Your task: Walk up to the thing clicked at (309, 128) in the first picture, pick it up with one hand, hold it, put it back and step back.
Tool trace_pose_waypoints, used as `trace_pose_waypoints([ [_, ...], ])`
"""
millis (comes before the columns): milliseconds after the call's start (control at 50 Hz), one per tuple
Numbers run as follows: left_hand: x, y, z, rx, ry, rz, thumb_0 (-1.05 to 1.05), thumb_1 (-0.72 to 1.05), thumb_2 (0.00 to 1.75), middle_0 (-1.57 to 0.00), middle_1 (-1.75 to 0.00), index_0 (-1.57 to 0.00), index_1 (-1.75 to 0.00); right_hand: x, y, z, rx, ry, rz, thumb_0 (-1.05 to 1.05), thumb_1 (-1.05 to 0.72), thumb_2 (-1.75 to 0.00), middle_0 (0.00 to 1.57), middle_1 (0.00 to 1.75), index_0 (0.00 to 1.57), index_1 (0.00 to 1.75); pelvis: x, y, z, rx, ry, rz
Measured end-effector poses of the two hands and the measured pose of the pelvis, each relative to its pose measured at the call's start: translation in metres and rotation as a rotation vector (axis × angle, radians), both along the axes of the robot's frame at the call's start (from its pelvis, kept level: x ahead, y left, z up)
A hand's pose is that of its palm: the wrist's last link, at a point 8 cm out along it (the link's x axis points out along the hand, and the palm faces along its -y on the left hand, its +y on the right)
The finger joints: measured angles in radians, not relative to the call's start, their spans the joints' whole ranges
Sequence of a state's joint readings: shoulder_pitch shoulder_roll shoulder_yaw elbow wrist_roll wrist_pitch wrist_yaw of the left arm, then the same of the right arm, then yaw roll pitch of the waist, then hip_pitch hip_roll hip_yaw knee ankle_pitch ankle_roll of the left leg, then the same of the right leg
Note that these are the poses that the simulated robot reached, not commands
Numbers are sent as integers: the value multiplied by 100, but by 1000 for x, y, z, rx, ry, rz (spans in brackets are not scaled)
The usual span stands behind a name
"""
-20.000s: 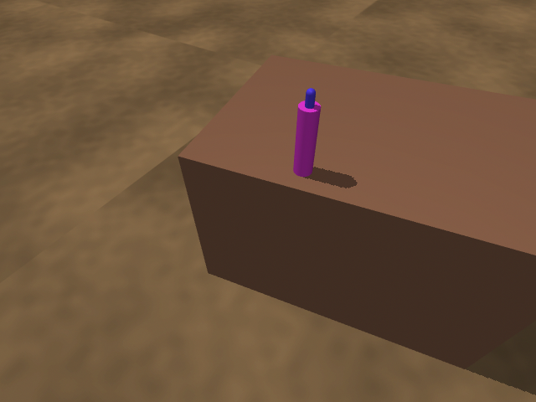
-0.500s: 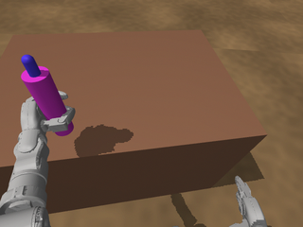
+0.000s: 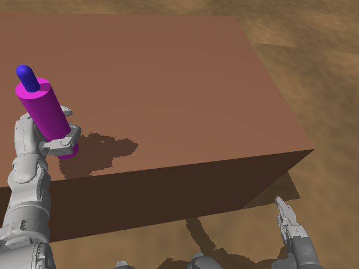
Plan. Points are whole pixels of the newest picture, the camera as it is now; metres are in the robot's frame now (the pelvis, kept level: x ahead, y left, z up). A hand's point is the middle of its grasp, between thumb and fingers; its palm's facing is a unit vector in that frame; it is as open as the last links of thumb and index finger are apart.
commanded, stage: lower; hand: left
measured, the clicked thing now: (49, 117) +0.45 +0.21 +0.09
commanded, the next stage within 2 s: loosen in 0.34 s
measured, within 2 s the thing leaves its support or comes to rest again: rests again in 0.14 s
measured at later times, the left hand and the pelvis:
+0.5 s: hand (66, 140) +0.44 +0.20 +0.01, palm faces +0.14 -0.99 -0.01, open 7.1 cm; pelvis +0.00 +0.00 -0.02, yaw +0 degrees
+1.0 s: hand (64, 134) +0.45 +0.20 +0.02, palm faces +0.15 -0.99 +0.01, open 11.2 cm; pelvis +0.00 +0.00 -0.02, yaw +0 degrees
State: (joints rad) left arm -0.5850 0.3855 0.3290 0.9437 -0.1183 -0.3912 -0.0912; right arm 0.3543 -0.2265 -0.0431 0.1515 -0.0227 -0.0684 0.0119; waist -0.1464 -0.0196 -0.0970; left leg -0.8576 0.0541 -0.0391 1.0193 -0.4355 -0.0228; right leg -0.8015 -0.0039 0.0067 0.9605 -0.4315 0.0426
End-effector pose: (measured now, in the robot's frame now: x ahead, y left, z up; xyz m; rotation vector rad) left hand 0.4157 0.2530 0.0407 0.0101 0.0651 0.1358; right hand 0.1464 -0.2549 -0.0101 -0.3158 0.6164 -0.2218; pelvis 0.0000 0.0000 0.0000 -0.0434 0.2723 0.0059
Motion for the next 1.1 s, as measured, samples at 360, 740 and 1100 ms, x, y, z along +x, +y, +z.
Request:
trace_pose_waypoints([
  [360, -4, -2, -25, -5, -15, 11, 1, -5, 111, -86, -108, -91, -108, 2, -3, 6, -35, -10, 20, -1, 51, -6, 6, 6, 6, 5, 1, -3, -12, 0, 30, 3],
  [740, -2, 0, -22, -13, -55, 14, 1, -7, 82, -92, -97, -95, -95, -9, -2, 4, -38, -9, 20, -1, 52, -5, 6, 6, 6, 5, -6, -2, -20, 0, 43, 2],
  [1100, 1, 2, -20, -20, -49, 21, 0, -25, 38, -58, -49, -59, -49, -8, -1, 3, -28, -4, 20, -1, 53, -5, 6, 6, 6, 5, -3, -1, -21, 2, 50, -4],
])
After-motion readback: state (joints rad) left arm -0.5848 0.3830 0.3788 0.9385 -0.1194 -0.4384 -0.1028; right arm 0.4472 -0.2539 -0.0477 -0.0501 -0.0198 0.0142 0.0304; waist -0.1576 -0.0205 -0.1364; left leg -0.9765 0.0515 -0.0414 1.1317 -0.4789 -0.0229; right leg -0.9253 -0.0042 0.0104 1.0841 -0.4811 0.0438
